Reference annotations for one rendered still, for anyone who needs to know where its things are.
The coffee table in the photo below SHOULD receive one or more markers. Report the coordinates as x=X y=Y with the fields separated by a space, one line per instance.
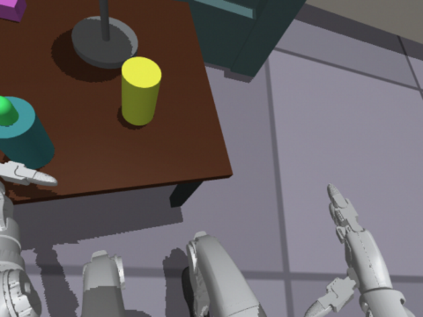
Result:
x=80 y=105

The desk lamp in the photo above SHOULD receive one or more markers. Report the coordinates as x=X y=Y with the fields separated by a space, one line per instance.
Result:
x=103 y=41

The left robot hand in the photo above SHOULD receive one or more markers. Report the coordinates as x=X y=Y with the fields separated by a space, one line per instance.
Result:
x=18 y=173

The right robot arm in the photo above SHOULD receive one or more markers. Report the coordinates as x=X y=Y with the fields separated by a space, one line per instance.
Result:
x=384 y=302

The right robot hand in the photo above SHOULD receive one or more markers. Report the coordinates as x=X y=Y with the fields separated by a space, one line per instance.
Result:
x=367 y=268

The sofa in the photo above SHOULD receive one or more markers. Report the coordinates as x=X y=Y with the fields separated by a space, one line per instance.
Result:
x=241 y=34

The right robot foot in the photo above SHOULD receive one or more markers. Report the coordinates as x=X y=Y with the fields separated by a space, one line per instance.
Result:
x=188 y=292

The left robot arm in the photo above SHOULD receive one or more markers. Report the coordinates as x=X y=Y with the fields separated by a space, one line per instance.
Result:
x=17 y=295

